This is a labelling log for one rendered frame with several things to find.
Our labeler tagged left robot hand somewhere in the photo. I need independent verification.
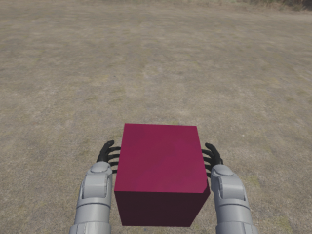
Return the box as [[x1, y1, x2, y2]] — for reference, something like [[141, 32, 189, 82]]
[[97, 140, 121, 174]]

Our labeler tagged carton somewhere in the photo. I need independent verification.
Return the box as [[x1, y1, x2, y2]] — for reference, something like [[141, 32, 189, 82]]
[[114, 123, 211, 227]]

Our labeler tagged robot right forearm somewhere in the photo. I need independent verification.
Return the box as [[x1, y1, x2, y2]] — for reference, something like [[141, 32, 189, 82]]
[[210, 164, 259, 234]]

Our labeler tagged right robot hand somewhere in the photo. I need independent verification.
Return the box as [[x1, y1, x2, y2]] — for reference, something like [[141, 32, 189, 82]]
[[201, 142, 223, 178]]

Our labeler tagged robot left forearm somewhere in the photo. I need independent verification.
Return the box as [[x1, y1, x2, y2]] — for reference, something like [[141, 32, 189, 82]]
[[68, 161, 113, 234]]

